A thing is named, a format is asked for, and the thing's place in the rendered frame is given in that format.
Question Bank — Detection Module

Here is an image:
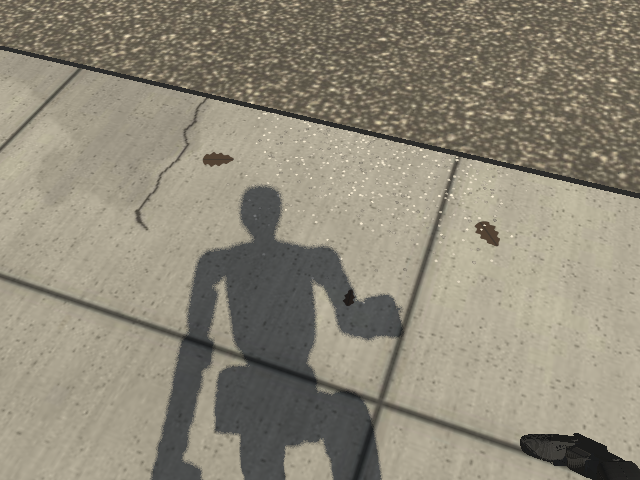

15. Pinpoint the robot right hand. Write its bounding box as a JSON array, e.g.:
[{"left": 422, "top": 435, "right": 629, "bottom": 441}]
[{"left": 520, "top": 433, "right": 640, "bottom": 480}]

